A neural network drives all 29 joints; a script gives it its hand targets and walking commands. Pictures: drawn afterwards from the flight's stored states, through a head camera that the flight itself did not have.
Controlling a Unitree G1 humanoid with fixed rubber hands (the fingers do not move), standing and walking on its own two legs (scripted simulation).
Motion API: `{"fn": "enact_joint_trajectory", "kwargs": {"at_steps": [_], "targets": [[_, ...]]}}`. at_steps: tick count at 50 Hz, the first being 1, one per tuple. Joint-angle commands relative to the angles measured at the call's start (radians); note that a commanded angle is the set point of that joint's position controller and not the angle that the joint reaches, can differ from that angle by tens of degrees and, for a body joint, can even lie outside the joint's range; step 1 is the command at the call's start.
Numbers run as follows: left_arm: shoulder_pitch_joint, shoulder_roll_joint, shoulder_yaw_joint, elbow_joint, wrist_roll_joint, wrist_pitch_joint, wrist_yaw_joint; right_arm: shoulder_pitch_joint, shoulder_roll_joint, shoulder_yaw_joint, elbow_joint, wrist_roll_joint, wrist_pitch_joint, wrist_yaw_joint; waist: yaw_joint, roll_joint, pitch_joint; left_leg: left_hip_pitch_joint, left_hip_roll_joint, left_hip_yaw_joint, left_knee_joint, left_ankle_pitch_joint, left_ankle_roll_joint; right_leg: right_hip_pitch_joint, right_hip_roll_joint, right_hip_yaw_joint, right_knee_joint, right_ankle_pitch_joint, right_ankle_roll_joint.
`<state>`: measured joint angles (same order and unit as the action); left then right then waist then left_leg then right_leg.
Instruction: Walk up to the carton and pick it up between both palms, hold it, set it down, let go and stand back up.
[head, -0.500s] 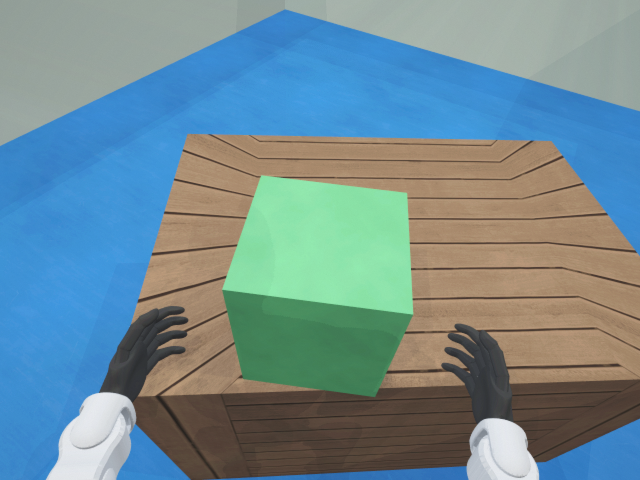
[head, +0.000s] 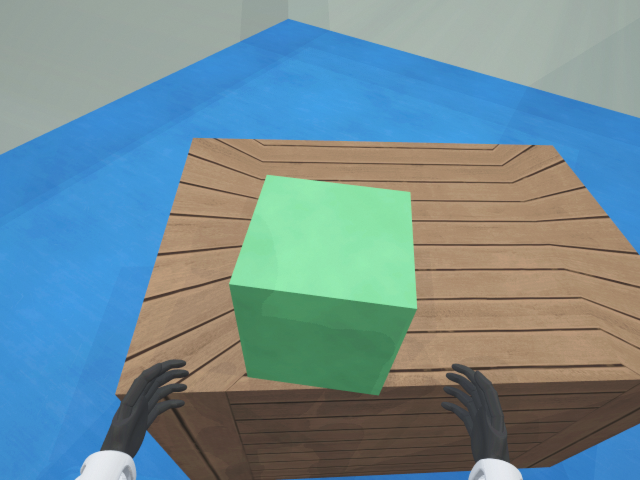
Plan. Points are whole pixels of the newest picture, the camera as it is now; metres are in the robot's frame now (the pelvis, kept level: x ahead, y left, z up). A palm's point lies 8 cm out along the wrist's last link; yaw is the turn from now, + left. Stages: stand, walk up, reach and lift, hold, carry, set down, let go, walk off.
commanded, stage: set down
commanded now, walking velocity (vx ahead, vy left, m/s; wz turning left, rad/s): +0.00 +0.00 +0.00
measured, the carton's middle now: (324, 289) +0.38 +0.01 -0.01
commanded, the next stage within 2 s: let go in 1.04 s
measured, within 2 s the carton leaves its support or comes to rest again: neither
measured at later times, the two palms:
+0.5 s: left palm (144, 443) +0.17 +0.22 -0.05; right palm (497, 457) +0.17 -0.21 -0.05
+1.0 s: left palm (151, 459) +0.16 +0.22 -0.07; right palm (512, 472) +0.15 -0.24 -0.07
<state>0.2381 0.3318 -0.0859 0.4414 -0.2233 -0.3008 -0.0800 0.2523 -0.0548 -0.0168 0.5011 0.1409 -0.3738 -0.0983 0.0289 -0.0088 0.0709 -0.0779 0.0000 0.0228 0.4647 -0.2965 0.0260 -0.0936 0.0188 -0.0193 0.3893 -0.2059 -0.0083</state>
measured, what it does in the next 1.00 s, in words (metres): stands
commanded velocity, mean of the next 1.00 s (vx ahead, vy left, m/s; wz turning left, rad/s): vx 0.00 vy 0.00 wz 0.00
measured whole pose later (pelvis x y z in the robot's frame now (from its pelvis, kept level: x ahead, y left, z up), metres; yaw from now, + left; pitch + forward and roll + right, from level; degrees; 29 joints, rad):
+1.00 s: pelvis +0.00 -0.02 +0.00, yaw +0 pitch -4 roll -1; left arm 0.20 0.25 0.00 0.51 -0.03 0.07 -0.02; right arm 0.21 -0.15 -0.02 0.67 0.01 -0.20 -0.01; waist 0.02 -0.02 0.09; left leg -0.05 0.02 0.03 0.38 -0.25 0.00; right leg -0.09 0.03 -0.02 0.35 -0.19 -0.03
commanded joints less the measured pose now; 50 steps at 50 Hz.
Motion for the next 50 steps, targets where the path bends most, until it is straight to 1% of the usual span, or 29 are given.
{"fn": "enact_joint_trajectory", "kwargs": {"at_steps": [1, 3, 4, 6, 7, 8, 9, 10, 11, 13, 17, 18, 20, 21, 24, 26, 28, 30, 33, 34, 35, 36, 37, 40, 41, 42, 45, 49, 50], "targets": [[-0.083, 0.087, 0.042, -0.097, 0.014, -0.003, 0.015, -0.069, -0.081, -0.018, -0.081, -0.001, -0.012, 0.015, -0.009, 0.078, -0.047, -0.108, 0.037, -0.038, -0.112, 0.251, -0.067, 0.101, -0.015, 0.061, -0.045, 0.062, -0.068], [-0.085, 0.084, 0.046, -0.087, 0.016, 0.01, 0.02, -0.071, -0.088, -0.017, -0.096, -0.005, -0.004, 0.019, -0.004, 0.063, -0.059, -0.11, 0.035, -0.032, -0.121, 0.244, -0.062, 0.111, -0.016, 0.064, -0.047, 0.066, -0.067], [-0.089, 0.076, 0.04, -0.067, 0.02, 0.021, 0.022, -0.078, -0.095, -0.016, -0.08, -0.011, 0.003, 0.023, -0.01, 0.06, -0.059, -0.106, 0.034, -0.029, -0.123, 0.247, -0.062, 0.108, -0.015, 0.063, -0.05, 0.068, -0.065], [-0.084, 0.08, 0.051, -0.075, 0.027, 0.029, 0.024, -0.06, -0.087, -0.006, -0.086, -0.005, 0.011, 0.023, -0.004, 0.046, -0.052, -0.101, 0.029, -0.022, -0.125, 0.26, -0.058, 0.12, -0.019, 0.067, -0.053, 0.089, -0.062], [-0.095, 0.073, 0.054, -0.043, 0.045, 0.044, 0.023, -0.065, -0.093, -0.003, -0.046, -0.011, 0.025, 0.025, -0.004, 0.058, -0.029, -0.095, 0.027, -0.019, -0.132, 0.246, -0.06, 0.109, -0.02, 0.066, -0.062, 0.073, -0.063], [-0.098, 0.073, 0.058, -0.033, 0.048, 0.059, 0.02, -0.068, -0.09, -0.003, -0.049, -0.013, 0.034, 0.023, -0.008, 0.058, -0.027, -0.095, 0.026, -0.015, -0.136, 0.224, -0.057, 0.105, -0.024, 0.067, -0.069, 0.059, -0.063], [-0.097, 0.067, 0.061, -0.045, 0.05, 0.068, 0.021, -0.068, -0.094, -0.001, -0.059, -0.015, 0.04, 0.024, -0.003, 0.057, -0.025, -0.099, 0.028, -0.013, -0.144, 0.211, -0.052, 0.104, -0.022, 0.065, -0.07, 0.05, -0.062], [-0.101, 0.079, 0.062, -0.072, 0.038, 0.065, 0.021, -0.062, -0.084, -0.001, -0.101, -0.014, 0.038, 0.02, -0.004, 0.042, -0.027, -0.112, 0.026, -0.007, -0.143, 0.205, -0.046, 0.113, -0.027, 0.071, -0.067, 0.063, -0.058], [-0.101, 0.066, 0.06, -0.034, 0.05, 0.08, 0.023, -0.07, -0.094, -0.002, -0.059, -0.026, 0.049, 0.024, -0.002, 0.053, -0.019, -0.11, 0.028, -0.005, -0.148, 0.199, -0.05, 0.101, -0.023, 0.066, -0.067, 0.051, -0.06], [-0.112, 0.058, 0.067, -0.036, 0.07, 0.106, 0.03, -0.074, -0.103, -0.006, -0.039, -0.027, 0.066, 0.032, -0.002, 0.078, -0.02, -0.101, 0.032, -0.004, -0.157, 0.188, -0.052, 0.1, -0.019, 0.06, -0.072, 0.027, -0.066], [-0.12, 0.058, 0.07, -0.046, 0.074, 0.142, 0.035, -0.087, -0.103, -0.01, -0.061, -0.05, 0.086, 0.036, -0.002, 0.064, -0.027, -0.107, 0.032, 0.007, -0.164, 0.165, -0.043, 0.103, -0.022, 0.054, -0.072, 0.023, -0.059], [-0.118, 0.06, 0.069, -0.045, 0.073, 0.152, 0.035, -0.089, -0.103, -0.011, -0.066, -0.056, 0.091, 0.035, -0.006, 0.051, -0.03, -0.1, 0.029, 0.011, -0.161, 0.173, -0.041, 0.101, -0.024, 0.055, -0.075, 0.036, -0.054], [-0.11, 0.061, 0.078, -0.065, 0.08, 0.161, 0.037, -0.078, -0.101, -0.006, -0.081, -0.057, 0.097, 0.036, 0.001, 0.041, -0.045, -0.083, 0.025, 0.018, -0.155, 0.211, -0.042, 0.106, -0.022, 0.051, -0.072, 0.075, -0.049], [-0.109, 0.053, 0.08, -0.025, 0.098, 0.178, 0.038, -0.083, -0.108, -0.006, -0.04, -0.067, 0.109, 0.039, 0.001, 0.052, -0.021, -0.086, 0.026, 0.018, -0.16, 0.202, -0.046, 0.098, -0.02, 0.048, -0.075, 0.056, -0.05], [-0.107, 0.053, 0.09, -0.044, 0.109, 0.202, 0.037, -0.073, -0.104, -0.011, -0.044, -0.079, 0.119, 0.039, -0.004, 0.04, -0.025, -0.08, 0.025, 0.026, -0.162, 0.194, -0.039, 0.102, -0.025, 0.048, -0.079, 0.062, -0.044], [-0.102, 0.048, 0.095, -0.056, 0.117, 0.216, 0.042, -0.07, -0.114, -0.017, -0.031, -0.085, 0.124, 0.044, -0.003, 0.047, -0.039, -0.065, 0.025, 0.026, -0.157, 0.215, -0.043, 0.093, -0.021, 0.043, -0.077, 0.069, -0.044], [-0.092, 0.04, 0.095, -0.051, 0.125, 0.233, 0.043, -0.069, -0.119, -0.017, -0.022, -0.09, 0.129, 0.047, -0.006, 0.036, -0.045, -0.054, 0.023, 0.028, -0.151, 0.24, -0.044, 0.092, -0.02, 0.038, -0.08, 0.087, -0.04], [-0.089, 0.048, 0.104, -0.053, 0.13, 0.242, 0.04, -0.064, -0.122, -0.016, -0.024, -0.097, 0.13, 0.047, -0.007, 0.023, -0.049, -0.048, 0.018, 0.032, -0.145, 0.258, -0.043, 0.092, -0.024, 0.039, -0.08, 0.117, -0.033], [-0.063, 0.043, 0.11, -0.057, 0.148, 0.256, 0.039, -0.047, -0.13, -0.014, -0.006, -0.097, 0.125, 0.05, -0.007, 0.027, -0.061, -0.019, 0.013, 0.029, -0.131, 0.321, -0.053, 0.097, -0.02, 0.034, -0.079, 0.174, -0.03], [-0.066, 0.042, 0.114, -0.042, 0.154, 0.265, 0.037, -0.052, -0.135, -0.012, 0.013, -0.103, 0.127, 0.051, -0.01, 0.022, -0.058, -0.017, 0.012, 0.029, -0.129, 0.323, -0.053, 0.089, -0.022, 0.035, -0.082, 0.181, -0.027], [-0.067, 0.041, 0.114, -0.053, 0.15, 0.267, 0.034, -0.051, -0.135, -0.008, -0.001, -0.1, 0.123, 0.05, -0.011, 0.008, -0.059, -0.013, 0.01, 0.03, -0.129, 0.322, -0.05, 0.087, -0.025, 0.036, -0.084, 0.191, -0.023], [-0.067, 0.033, 0.112, -0.023, 0.16, 0.28, 0.032, -0.058, -0.141, -0.006, 0.027, -0.108, 0.129, 0.052, -0.01, 0.011, -0.045, -0.013, 0.009, 0.029, -0.131, 0.312, -0.051, 0.079, -0.025, 0.033, -0.088, 0.189, -0.022], [-0.073, 0.043, 0.12, -0.056, 0.158, 0.279, 0.033, -0.052, -0.137, -0.005, 0.002, -0.102, 0.125, 0.051, -0.006, 0.011, -0.057, -0.014, 0.007, 0.033, -0.132, 0.304, -0.049, 0.085, -0.029, 0.035, -0.088, 0.184, -0.02], [-0.081, 0.037, 0.123, -0.057, 0.17, 0.296, 0.039, -0.061, -0.141, -0.008, 0.017, -0.109, 0.128, 0.056, -0.009, 0.024, -0.05, -0.018, 0.009, 0.033, -0.136, 0.279, -0.051, 0.071, -0.03, 0.031, -0.088, 0.168, -0.02], [-0.082, 0.029, 0.123, -0.044, 0.181, 0.308, 0.044, -0.067, -0.15, -0.011, 0.044, -0.11, 0.133, 0.062, -0.005, 0.039, -0.045, -0.018, 0.011, 0.033, -0.137, 0.28, -0.054, 0.065, -0.026, 0.026, -0.088, 0.15, -0.026], [-0.082, 0.025, 0.121, -0.047, 0.183, 0.316, 0.046, -0.068, -0.155, -0.013, 0.046, -0.111, 0.135, 0.065, -0.011, 0.035, -0.051, -0.015, 0.013, 0.033, -0.136, 0.284, -0.052, 0.066, -0.023, 0.024, -0.09, 0.14, -0.027], [-0.097, 0.022, 0.122, -0.047, 0.188, 0.338, 0.06, -0.087, -0.17, -0.02, 0.059, -0.122, 0.14, 0.079, -0.008, 0.037, -0.056, -0.023, 0.015, 0.033, -0.137, 0.273, -0.051, 0.051, -0.021, 0.022, -0.089, 0.117, -0.031], [-0.106, 0.001, 0.116, -0.03, 0.207, 0.37, 0.078, -0.103, -0.191, -0.036, 0.112, -0.133, 0.153, 0.099, -0.017, 0.051, -0.053, -0.019, 0.021, 0.031, -0.135, 0.269, -0.055, 0.032, -0.014, 0.012, -0.086, 0.099, -0.037], [-0.107, 0.0, 0.115, -0.033, 0.206, 0.375, 0.081, -0.107, -0.195, -0.037, 0.102, -0.137, 0.153, 0.102, -0.019, 0.037, -0.058, -0.022, 0.022, 0.033, -0.135, 0.265, -0.051, 0.036, -0.014, 0.011, -0.084, 0.102, -0.035]]}}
